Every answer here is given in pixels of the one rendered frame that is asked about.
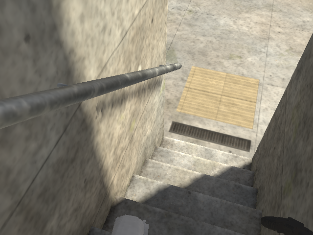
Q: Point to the right robot hand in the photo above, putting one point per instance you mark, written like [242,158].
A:
[287,226]

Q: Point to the robot left thigh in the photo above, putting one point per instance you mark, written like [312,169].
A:
[130,225]

